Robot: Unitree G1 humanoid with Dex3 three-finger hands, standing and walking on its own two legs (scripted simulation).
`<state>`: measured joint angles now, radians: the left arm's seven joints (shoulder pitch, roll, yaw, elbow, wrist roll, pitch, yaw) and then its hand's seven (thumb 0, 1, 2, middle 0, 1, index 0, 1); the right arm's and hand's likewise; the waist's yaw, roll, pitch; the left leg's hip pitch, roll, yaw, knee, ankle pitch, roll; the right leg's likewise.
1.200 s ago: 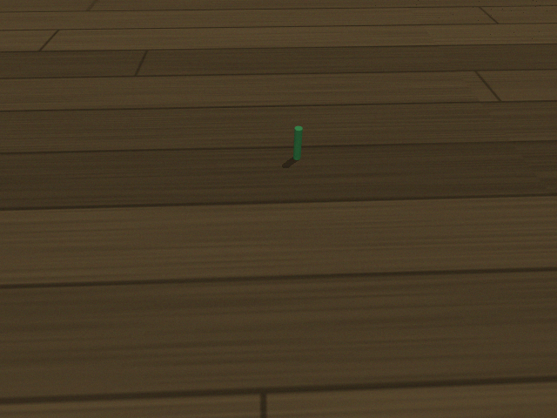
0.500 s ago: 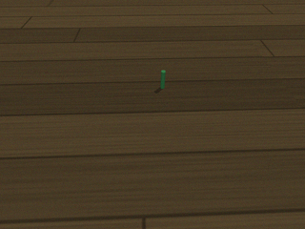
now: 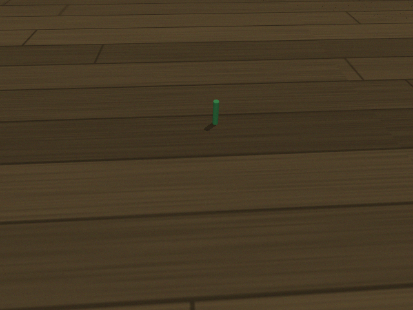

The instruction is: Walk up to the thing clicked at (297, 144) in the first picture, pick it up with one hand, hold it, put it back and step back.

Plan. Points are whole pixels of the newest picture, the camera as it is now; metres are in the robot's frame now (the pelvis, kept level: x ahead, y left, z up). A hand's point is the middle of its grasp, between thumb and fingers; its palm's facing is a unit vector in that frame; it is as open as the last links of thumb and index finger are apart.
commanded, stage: walk up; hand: left
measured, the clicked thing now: (215, 112) +1.49 -0.05 -0.68
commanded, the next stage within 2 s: none
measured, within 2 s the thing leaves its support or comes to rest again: neither
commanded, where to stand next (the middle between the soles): +1.11 -0.16 m, yaw -9 degrees
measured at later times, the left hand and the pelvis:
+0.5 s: hand (129, 291) +0.19 +0.18 -0.14, palm faces -0.08 -0.92 -0.38, open 7.4 cm; pelvis +0.15 -0.09 +0.00, yaw -6 degrees
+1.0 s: hand (159, 174) +0.52 +0.16 -0.14, palm faces -0.22 -0.90 -0.38, open 7.4 cm; pelvis +0.39 -0.10 -0.01, yaw -9 degrees
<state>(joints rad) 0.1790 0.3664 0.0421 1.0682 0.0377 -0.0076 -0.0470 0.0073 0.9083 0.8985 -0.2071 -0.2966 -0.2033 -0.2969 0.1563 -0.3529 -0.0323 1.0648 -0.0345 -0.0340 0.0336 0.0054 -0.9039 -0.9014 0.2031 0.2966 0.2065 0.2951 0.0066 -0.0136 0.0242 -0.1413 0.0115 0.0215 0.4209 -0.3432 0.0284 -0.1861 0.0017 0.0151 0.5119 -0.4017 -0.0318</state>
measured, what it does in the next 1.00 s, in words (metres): walks ahead: right foot, then left foot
